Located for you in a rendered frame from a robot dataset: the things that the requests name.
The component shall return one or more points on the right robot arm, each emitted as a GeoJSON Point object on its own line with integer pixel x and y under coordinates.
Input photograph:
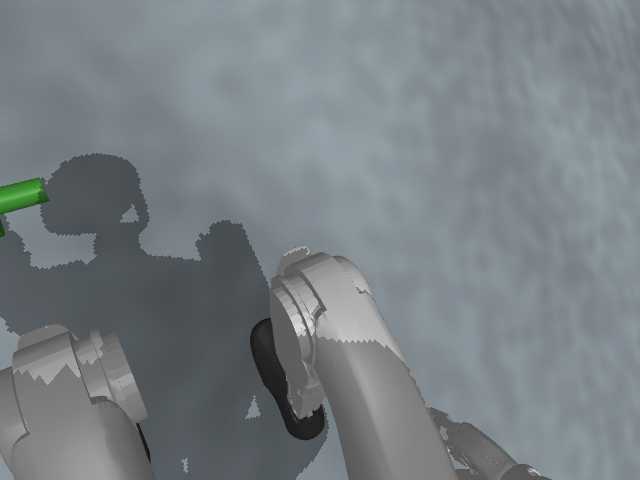
{"type": "Point", "coordinates": [522, 472]}

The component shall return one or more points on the right robot foot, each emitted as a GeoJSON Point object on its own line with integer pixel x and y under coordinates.
{"type": "Point", "coordinates": [274, 379]}

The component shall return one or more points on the right robot hand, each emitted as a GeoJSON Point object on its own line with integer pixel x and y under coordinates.
{"type": "Point", "coordinates": [472, 448]}

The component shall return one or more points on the bottle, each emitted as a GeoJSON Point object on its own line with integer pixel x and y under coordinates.
{"type": "Point", "coordinates": [21, 195]}

